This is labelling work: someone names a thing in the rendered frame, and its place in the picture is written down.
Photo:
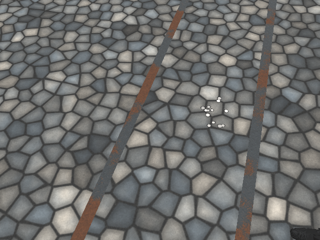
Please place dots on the robot right hand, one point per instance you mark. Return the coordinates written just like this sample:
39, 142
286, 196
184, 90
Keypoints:
305, 233

